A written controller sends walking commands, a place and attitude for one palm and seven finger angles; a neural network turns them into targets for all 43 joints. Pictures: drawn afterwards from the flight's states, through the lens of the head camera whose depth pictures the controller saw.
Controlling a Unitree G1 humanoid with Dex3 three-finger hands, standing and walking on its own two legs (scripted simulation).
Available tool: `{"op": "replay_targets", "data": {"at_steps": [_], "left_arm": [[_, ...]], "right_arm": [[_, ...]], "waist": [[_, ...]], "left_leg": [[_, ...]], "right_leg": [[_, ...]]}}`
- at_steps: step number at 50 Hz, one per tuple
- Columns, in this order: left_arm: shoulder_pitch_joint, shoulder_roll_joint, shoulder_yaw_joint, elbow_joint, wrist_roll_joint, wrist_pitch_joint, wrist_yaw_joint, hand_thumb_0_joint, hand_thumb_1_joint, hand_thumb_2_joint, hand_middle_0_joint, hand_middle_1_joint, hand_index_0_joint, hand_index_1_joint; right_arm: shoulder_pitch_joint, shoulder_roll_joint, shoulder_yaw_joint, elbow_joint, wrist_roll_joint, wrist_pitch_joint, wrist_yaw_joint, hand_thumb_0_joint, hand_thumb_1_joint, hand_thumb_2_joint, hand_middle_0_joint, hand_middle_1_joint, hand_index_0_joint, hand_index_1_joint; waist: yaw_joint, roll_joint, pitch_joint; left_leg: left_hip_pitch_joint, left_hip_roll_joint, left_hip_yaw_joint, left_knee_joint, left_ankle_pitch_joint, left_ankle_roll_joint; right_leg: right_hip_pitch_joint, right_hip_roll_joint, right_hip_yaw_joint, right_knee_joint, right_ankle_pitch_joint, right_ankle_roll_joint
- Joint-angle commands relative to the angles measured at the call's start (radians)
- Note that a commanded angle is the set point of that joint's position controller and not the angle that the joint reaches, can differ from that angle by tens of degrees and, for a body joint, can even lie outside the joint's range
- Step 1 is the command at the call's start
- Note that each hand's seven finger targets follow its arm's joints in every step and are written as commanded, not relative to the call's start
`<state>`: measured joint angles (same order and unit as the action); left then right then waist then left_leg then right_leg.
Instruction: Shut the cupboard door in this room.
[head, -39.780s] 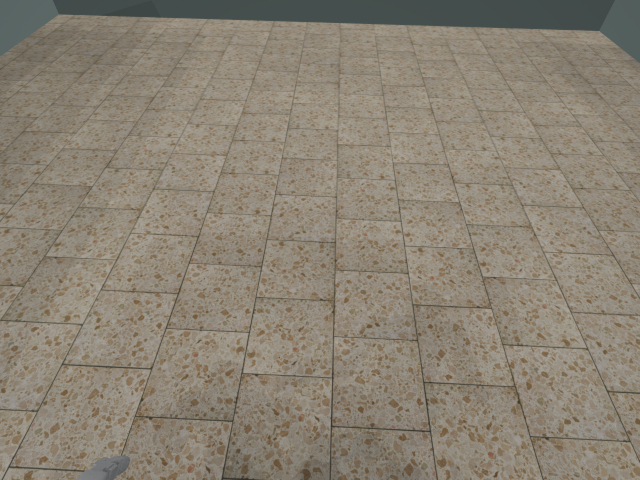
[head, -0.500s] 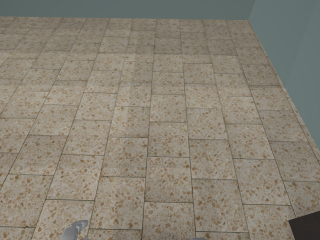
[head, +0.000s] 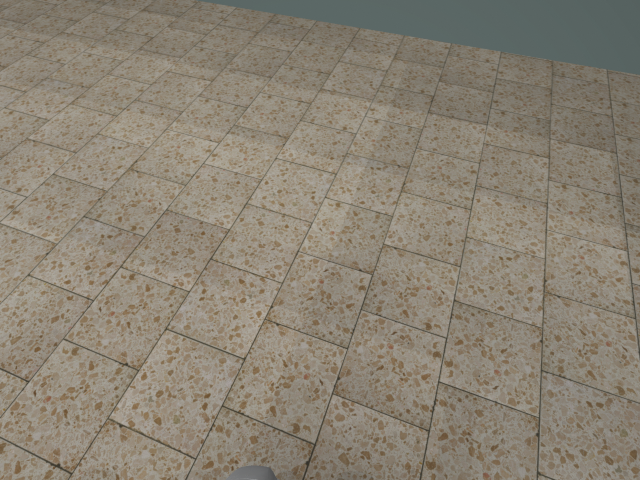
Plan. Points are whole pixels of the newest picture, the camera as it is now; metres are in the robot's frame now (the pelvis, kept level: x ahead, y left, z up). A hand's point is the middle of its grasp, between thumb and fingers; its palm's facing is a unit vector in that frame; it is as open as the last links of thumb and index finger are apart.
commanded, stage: turn or walk to find it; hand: left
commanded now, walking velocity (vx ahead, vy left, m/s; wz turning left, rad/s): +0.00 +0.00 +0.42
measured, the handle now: out of the picture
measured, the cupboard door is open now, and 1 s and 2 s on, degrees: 77 77 77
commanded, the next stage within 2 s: none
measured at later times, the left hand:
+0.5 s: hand out of the picture +0.09 +0.25 -0.16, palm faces +0.20 -0.95 -0.24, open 7.4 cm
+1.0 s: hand out of the picture -0.04 +0.18 -0.15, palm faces +0.45 -0.85 -0.27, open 7.4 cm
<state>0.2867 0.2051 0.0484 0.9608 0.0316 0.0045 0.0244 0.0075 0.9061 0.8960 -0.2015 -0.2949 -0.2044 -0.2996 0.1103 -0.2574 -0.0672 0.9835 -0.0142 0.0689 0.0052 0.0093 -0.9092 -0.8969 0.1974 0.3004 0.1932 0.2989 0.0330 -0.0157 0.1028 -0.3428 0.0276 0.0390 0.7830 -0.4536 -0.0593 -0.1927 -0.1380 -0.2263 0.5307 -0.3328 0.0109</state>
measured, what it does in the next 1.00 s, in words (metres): steps on the spot, turning left: left foot, then right foot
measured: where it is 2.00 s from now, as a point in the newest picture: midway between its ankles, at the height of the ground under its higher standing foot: outside the picture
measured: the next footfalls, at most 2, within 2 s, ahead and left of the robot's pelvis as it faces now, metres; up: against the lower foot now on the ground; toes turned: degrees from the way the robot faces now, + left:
left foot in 0.06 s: +0.02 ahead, +0.13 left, +0.00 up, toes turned +6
right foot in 0.62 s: +0.08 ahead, -0.10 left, +0.00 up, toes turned +11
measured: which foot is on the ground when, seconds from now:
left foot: up 0.00-0.04, down 0.06-0.62, up 0.64-1.00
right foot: down 0.00-0.06, up 0.08-0.60, down 0.62-1.00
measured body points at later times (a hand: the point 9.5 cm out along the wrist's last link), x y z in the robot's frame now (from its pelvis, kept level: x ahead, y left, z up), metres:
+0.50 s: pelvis +0.01 +0.03 +0.01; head +0.05 +0.05 +0.45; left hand +0.07 +0.30 -0.14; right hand +0.09 -0.20 -0.14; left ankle -0.02 +0.12 -0.74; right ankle +0.04 -0.12 -0.68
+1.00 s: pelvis +0.01 -0.02 +0.01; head +0.05 -0.02 +0.45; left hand -0.06 +0.22 -0.13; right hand +0.18 -0.23 -0.15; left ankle -0.08 +0.12 -0.68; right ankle +0.04 -0.11 -0.74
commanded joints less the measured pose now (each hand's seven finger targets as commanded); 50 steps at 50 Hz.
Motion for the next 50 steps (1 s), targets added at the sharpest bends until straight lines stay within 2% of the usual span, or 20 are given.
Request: {"op": "replay_targets", "data": {"at_steps": [1, 2, 3, 4, 5, 6, 7, 12, 22, 26, 28, 29, 30, 31, 32, 33, 35, 37, 43, 50], "left_arm": [[0.012, 0.212, 0.055, -0.034, -0.010, -0.005, 0.005, 0.000, 0.900, 0.900, -0.200, -0.300, -0.200, -0.300], [0.015, 0.183, 0.051, -0.052, -0.020, -0.001, 0.002, 0.000, 0.900, 0.900, -0.200, -0.300, -0.200, -0.300], [0.005, 0.111, 0.029, -0.083, -0.025, 0.005, -0.005, 0.000, 0.900, 0.900, -0.200, -0.300, -0.200, -0.300], [-0.037, 0.119, 0.023, -0.088, -0.020, 0.020, 0.007, 0.000, 0.900, 0.900, -0.200, -0.300, -0.200, -0.300], [-0.043, 0.130, 0.029, -0.082, -0.016, 0.025, 0.008, 0.000, 0.900, 0.900, -0.200, -0.300, -0.200, -0.300], [-0.063, 0.122, 0.031, -0.068, -0.015, 0.029, 0.006, 0.000, 0.900, 0.900, -0.200, -0.300, -0.200, -0.300], [-0.078, 0.140, 0.035, -0.052, -0.013, 0.030, -0.001, 0.000, 0.900, 0.900, -0.200, -0.300, -0.200, -0.300], [-0.046, 0.133, 0.032, -0.031, -0.015, 0.029, -0.009, 0.000, 0.900, 0.900, -0.200, -0.300, -0.200, -0.300], [-0.194, 0.101, 0.021, -0.104, -0.022, 0.026, -0.004, 0.000, 0.900, 0.900, -0.200, -0.300, -0.200, -0.300], [-0.171, 0.088, 0.020, -0.111, -0.029, 0.015, -0.001, 0.000, 0.900, 0.900, -0.200, -0.300, -0.200, -0.300], [-0.115, 0.091, 0.022, -0.096, -0.034, 0.005, 0.001, 0.000, 0.900, 0.900, -0.200, -0.300, -0.200, -0.300], [-0.077, 0.104, 0.026, -0.086, -0.032, -0.005, 0.002, 0.000, 0.900, 0.900, -0.200, -0.300, -0.200, -0.300], [-0.048, 0.161, 0.035, -0.080, -0.024, -0.017, 0.008, 0.000, 0.900, 0.900, -0.200, -0.300, -0.200, -0.300], [-0.011, 0.249, 0.054, -0.076, -0.009, -0.023, 0.017, 0.000, 0.900, 0.900, -0.200, -0.300, -0.200, -0.300], [-0.003, 0.242, 0.048, -0.083, -0.017, -0.016, 0.015, 0.000, 0.900, 0.900, -0.200, -0.300, -0.200, -0.300], [-0.069, 0.196, 0.042, -0.096, -0.019, -0.017, 0.018, 0.000, 0.900, 0.900, -0.200, -0.300, -0.200, -0.300], [-0.149, 0.155, 0.034, -0.115, -0.020, -0.017, 0.015, 0.000, 0.900, 0.900, -0.200, -0.300, -0.200, -0.300], [-0.146, 0.130, 0.029, -0.120, -0.019, -0.022, 0.013, 0.000, 0.900, 0.900, -0.200, -0.300, -0.200, -0.300], [-0.024, 0.147, 0.037, -0.083, -0.011, -0.024, 0.013, 0.000, 0.900, 0.900, -0.200, -0.300, -0.200, -0.300], [0.043, 0.200, 0.054, -0.047, 0.001, -0.015, 0.008, 0.000, 0.900, 0.900, -0.200, -0.300, -0.200, -0.300]], "right_arm": [[0.056, -0.052, -0.003, -0.068, 0.007, -0.049, 0.005, 0.000, -0.900, -0.900, 0.200, 0.300, 0.200, 0.300], [0.121, -0.131, -0.021, -0.060, 0.001, -0.061, 0.002, 0.000, -0.900, -0.900, 0.200, 0.300, 0.200, 0.300], [0.174, -0.244, -0.050, -0.056, 0.000, -0.063, -0.006, 0.000, -0.900, -0.900, 0.200, 0.300, 0.200, 0.300], [0.198, -0.258, -0.049, -0.041, 0.007, -0.049, -0.014, 0.000, -0.900, -0.900, 0.200, 0.300, 0.200, 0.300], [0.157, -0.217, -0.037, -0.050, 0.003, -0.050, -0.017, 0.000, -0.900, -0.900, 0.200, 0.300, 0.200, 0.300], [0.102, -0.188, -0.032, -0.067, -0.001, -0.053, -0.028, 0.000, -0.900, -0.900, 0.200, 0.300, 0.200, 0.300], [0.067, -0.163, -0.024, -0.074, -0.004, -0.052, -0.034, 0.000, -0.900, -0.900, 0.200, 0.300, 0.200, 0.300], [0.085, -0.137, -0.015, -0.073, 0.004, -0.068, -0.037, 0.000, -0.900, -0.900, 0.200, 0.300, 0.200, 0.300], [0.160, -0.131, -0.032, -0.060, -0.009, -0.061, -0.031, 0.000, -0.900, -0.900, 0.200, 0.300, 0.200, 0.300], [0.146, -0.133, -0.037, -0.062, -0.012, -0.056, -0.029, 0.000, -0.900, -0.900, 0.200, 0.300, 0.200, 0.300], [0.136, -0.128, -0.039, -0.066, -0.008, -0.054, -0.029, 0.000, -0.900, -0.900, 0.200, 0.300, 0.200, 0.300], [0.137, -0.118, -0.039, -0.068, -0.001, -0.055, -0.026, 0.000, -0.900, -0.900, 0.200, 0.300, 0.200, 0.300], [0.160, -0.073, -0.033, -0.068, 0.009, -0.059, -0.018, 0.000, -0.900, -0.900, 0.200, 0.300, 0.200, 0.300], [0.156, -0.012, -0.024, -0.090, 0.011, -0.061, -0.014, 0.000, -0.900, -0.900, 0.200, 0.300, 0.200, 0.300], [0.137, -0.061, -0.039, -0.094, 0.004, -0.045, -0.020, 0.000, -0.900, -0.900, 0.200, 0.300, 0.200, 0.300], [0.144, -0.056, -0.042, -0.073, -0.002, -0.031, -0.016, 0.000, -0.900, -0.900, 0.200, 0.300, 0.200, 0.300], [0.173, -0.055, -0.045, -0.032, -0.006, -0.016, -0.004, 0.000, -0.900, -0.900, 0.200, 0.300, 0.200, 0.300], [0.189, -0.039, -0.040, -0.023, -0.006, -0.014, 0.005, 0.000, -0.900, -0.900, 0.200, 0.300, 0.200, 0.300], [0.099, -0.039, -0.031, -0.040, -0.005, -0.009, 0.007, 0.000, -0.900, -0.900, 0.200, 0.300, 0.200, 0.300], [-0.004, -0.019, -0.005, -0.075, 0.007, -0.027, 0.007, 0.000, -0.900, -0.900, 0.200, 0.300, 0.200, 0.300]], "waist": [[-0.039, -0.166, -0.156], [-0.078, 0.015, -0.222], [-0.101, 0.318, -0.235], [-0.111, 0.255, -0.235], [-0.093, 0.202, -0.204], [-0.079, 0.263, -0.153], [-0.067, 0.222, -0.101], [-0.038, 0.131, -0.120], [-0.070, 0.172, -0.100], [-0.055, 0.187, -0.116], [-0.024, 0.155, -0.149], [-0.006, 0.117, -0.171], [-0.001, -0.006, -0.207], [0.020, -0.276, -0.210], [0.022, -0.185, -0.176], [-0.015, -0.121, -0.123], [-0.053, -0.132, -0.081], [-0.060, -0.144, -0.075], [-0.014, -0.161, -0.076], [0.023, -0.204, -0.101]], "left_leg": [[0.166, -0.020, 0.050, -0.347, 0.228, 0.025], [0.359, 0.092, -0.076, -0.423, 0.439, 0.068], [0.468, 0.364, -0.430, -0.432, 0.877, 0.194], [0.410, 0.414, -0.392, -0.406, 0.990, 0.274], [0.359, 0.372, -0.311, -0.415, 0.845, 0.281], [0.293, 0.312, -0.312, -0.431, 0.746, 0.263], [0.256, 0.271, -0.294, -0.437, 0.724, 0.243], [0.304, 0.199, -0.212, -0.431, 0.821, 0.203], [0.250, 0.201, -0.355, -0.421, 0.730, 0.244], [0.180, 0.180, -0.395, -0.378, 0.767, 0.233], [0.124, 0.151, -0.400, -0.329, 0.712, 0.204], [0.077, 0.110, -0.373, -0.283, 0.607, 0.162], [-0.062, 0.049, -0.314, -0.191, 0.392, 0.101], [-0.229, -0.100, -0.124, 0.052, -0.082, 0.029], [-0.189, -0.075, -0.133, 0.251, -0.187, 0.030], [-0.194, -0.048, -0.163, 0.361, -0.105, 0.028], [-0.193, -0.021, -0.133, 0.464, 0.009, 0.013], [-0.192, -0.013, -0.108, 0.469, 0.083, 0.000], [-0.203, 0.006, -0.068, 0.337, 0.062, -0.024], [-0.085, -0.008, 0.016, 0.031, -0.023, -0.004]], "right_leg": [[0.066, -0.182, 0.108, 0.037, 0.573, -0.057], [-0.078, -0.125, 0.052, 0.215, 0.379, -0.001], [-0.351, 0.024, 0.051, 0.437, -0.291, 0.077], [-0.340, 0.021, 0.167, 0.528, -0.359, 0.062], [-0.333, 0.010, 0.182, 0.575, -0.314, 0.053], [-0.360, 0.005, 0.203, 0.595, -0.246, 0.061], [-0.370, 0.013, 0.216, 0.622, -0.177, 0.065], [-0.368, 0.036, 0.206, 0.624, -0.058, 0.087], [-0.308, 0.069, 0.209, 0.388, -0.110, 0.090], [-0.170, 0.112, 0.188, 0.206, -0.092, 0.071], [-0.035, 0.119, 0.189, 0.023, 0.040, 0.060], [0.071, 0.098, 0.188, -0.126, 0.165, 0.058], [0.247, -0.033, 0.297, -0.196, 0.258, 0.025], [0.319, -0.301, 0.543, -0.202, 0.464, -0.089], [0.142, -0.379, 0.546, -0.208, 0.502, -0.174], [0.066, -0.310, 0.458, -0.221, 0.430, -0.175], [0.006, -0.213, 0.350, -0.226, 0.317, -0.131], [0.001, -0.164, 0.260, -0.222, 0.354, -0.096], [0.084, -0.192, 0.230, -0.219, 0.397, -0.120], [0.122, -0.228, 0.190, -0.157, 0.544, -0.154]]}}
